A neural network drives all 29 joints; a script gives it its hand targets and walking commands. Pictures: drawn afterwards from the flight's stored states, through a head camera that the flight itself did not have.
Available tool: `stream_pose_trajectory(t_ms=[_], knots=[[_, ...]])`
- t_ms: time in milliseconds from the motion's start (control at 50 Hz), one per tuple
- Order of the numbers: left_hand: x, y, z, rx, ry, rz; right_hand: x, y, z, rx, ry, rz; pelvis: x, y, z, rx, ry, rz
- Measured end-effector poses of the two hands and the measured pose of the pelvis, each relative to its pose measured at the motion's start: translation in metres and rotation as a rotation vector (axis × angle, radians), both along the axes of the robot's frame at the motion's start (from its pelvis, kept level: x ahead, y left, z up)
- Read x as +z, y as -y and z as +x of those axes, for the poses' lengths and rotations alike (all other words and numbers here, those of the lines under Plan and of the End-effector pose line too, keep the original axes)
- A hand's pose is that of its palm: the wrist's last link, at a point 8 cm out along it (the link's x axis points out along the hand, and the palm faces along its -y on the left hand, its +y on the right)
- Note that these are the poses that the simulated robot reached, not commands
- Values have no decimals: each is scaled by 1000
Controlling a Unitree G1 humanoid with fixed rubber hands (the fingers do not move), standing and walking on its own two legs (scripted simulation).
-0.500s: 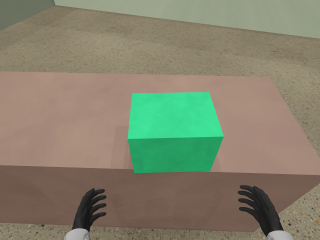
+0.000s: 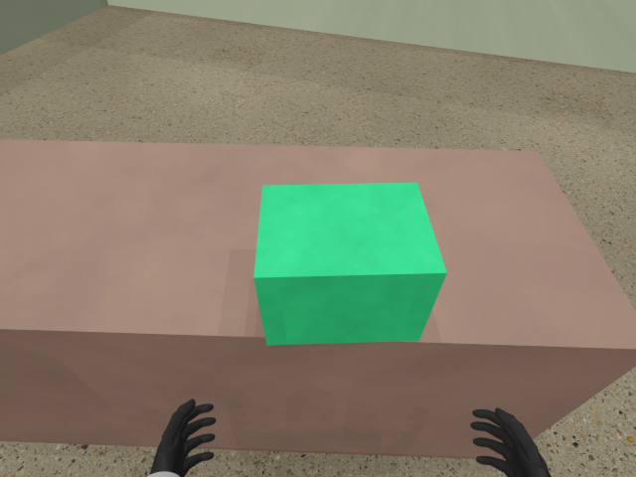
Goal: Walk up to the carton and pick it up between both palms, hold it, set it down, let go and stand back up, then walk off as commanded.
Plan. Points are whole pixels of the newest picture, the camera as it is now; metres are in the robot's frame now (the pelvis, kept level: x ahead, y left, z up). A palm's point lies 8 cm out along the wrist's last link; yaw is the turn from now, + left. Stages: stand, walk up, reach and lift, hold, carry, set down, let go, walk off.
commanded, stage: set down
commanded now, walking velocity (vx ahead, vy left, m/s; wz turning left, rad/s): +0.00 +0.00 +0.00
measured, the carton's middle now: (341, 264) +0.44 +0.01 +0.00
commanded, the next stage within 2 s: let go in 0.28 s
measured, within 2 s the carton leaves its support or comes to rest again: neither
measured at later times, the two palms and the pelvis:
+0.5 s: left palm (168, 472) +0.16 +0.22 -0.08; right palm out of the picture +0.15 -0.21 -0.08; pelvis +0.01 +0.00 +0.00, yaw +0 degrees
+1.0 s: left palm out of the picture +0.13 +0.28 -0.09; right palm out of the picture +0.14 -0.30 -0.08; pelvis +0.01 -0.02 +0.00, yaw +0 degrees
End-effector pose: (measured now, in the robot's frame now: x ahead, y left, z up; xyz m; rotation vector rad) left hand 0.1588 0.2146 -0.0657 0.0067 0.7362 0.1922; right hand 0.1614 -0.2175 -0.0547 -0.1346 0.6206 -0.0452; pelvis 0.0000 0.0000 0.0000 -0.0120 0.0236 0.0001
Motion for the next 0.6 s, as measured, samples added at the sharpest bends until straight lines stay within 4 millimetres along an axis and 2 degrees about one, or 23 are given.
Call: stream_pose_trajectory(t_ms=[280, 600], knots=[[-13, -6, 0, -11, -76, 6, -15, -2, -5, 8, -64, -12, 0, 0, 8, 0, -10, 0], [-19, -8, 2, -27, -113, 11, -25, -3, -7, 7, -99, -24, 0, 1, 13, 0, -18, 1]])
